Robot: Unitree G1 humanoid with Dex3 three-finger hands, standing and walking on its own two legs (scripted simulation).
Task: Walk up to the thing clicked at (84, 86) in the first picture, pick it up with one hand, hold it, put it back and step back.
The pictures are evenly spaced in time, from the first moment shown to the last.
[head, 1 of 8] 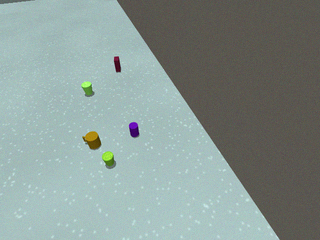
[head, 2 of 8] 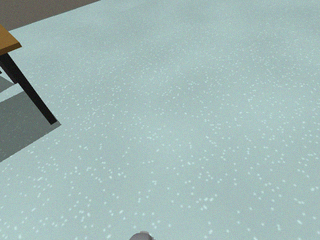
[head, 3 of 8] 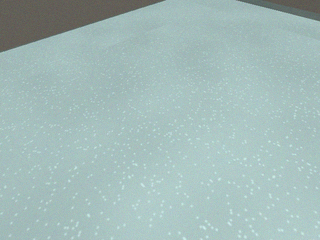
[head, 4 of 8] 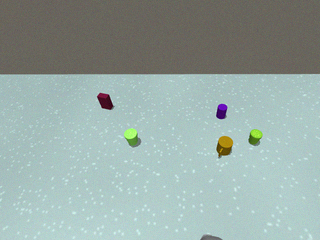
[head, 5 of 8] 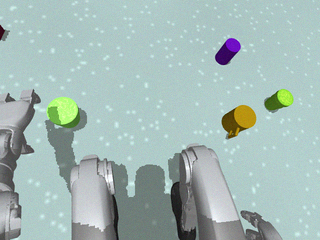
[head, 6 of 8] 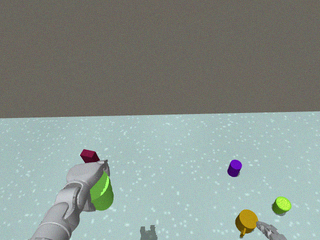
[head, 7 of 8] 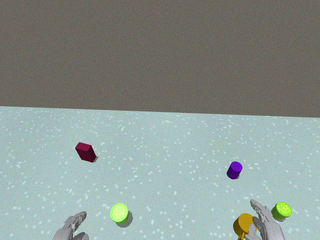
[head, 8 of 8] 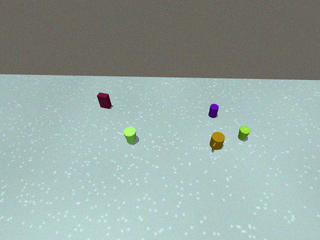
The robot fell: no
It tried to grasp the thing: yes
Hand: left
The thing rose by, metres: 0.64
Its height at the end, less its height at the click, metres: +0.00
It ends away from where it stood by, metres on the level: 0.02
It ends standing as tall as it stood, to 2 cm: yes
